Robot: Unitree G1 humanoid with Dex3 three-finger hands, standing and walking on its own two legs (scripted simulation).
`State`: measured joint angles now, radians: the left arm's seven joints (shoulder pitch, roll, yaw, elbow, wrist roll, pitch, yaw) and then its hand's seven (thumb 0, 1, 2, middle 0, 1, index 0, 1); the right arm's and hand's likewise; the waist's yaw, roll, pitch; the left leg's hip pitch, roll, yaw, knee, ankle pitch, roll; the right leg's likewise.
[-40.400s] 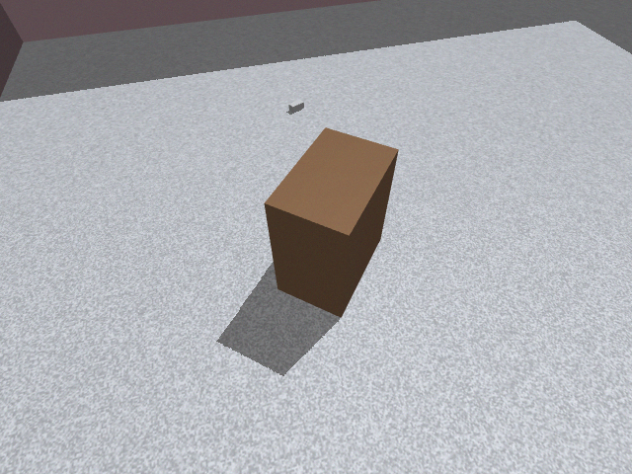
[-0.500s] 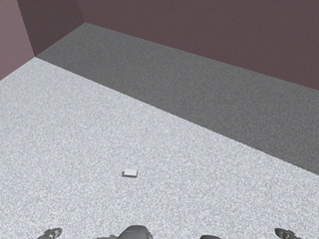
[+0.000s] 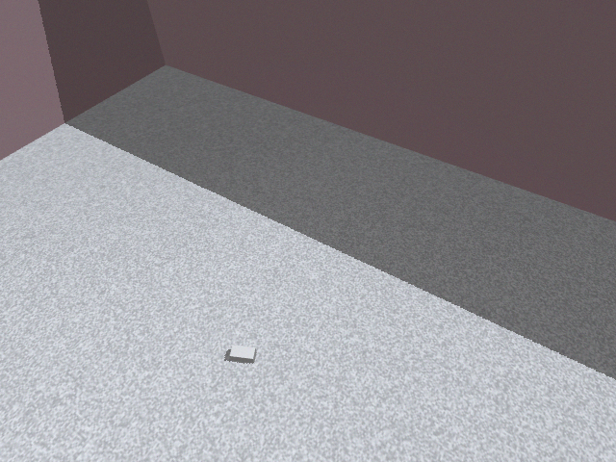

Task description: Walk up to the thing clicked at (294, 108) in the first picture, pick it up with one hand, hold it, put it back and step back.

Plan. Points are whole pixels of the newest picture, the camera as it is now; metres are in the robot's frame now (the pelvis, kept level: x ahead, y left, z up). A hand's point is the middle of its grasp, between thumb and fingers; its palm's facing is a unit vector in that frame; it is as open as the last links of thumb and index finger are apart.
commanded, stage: walk up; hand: left
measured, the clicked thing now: (243, 354) +0.52 +0.25 -0.76
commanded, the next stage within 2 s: none
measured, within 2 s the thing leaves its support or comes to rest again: neither
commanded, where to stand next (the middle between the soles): +0.14 +0.01 m, yaw +0 degrees
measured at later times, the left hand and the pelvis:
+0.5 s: hand out of the picture +0.09 +0.25 -0.15, palm faces +0.03 -0.94 -0.35, open 7.4 cm; pelvis +0.02 -0.01 +0.00, yaw +2 degrees
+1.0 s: hand out of the picture +0.08 +0.33 -0.18, palm faces +0.06 -0.93 -0.37, open 7.4 cm; pelvis +0.07 +0.05 -0.01, yaw +3 degrees
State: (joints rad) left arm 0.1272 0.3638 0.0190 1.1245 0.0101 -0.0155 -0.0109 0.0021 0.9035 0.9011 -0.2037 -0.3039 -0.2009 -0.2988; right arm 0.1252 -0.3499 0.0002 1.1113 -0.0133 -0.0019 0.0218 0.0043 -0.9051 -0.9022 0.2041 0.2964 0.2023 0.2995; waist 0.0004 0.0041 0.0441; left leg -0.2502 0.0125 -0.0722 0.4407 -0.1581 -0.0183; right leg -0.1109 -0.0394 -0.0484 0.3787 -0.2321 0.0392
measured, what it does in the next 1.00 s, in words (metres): steps on the spot: left foot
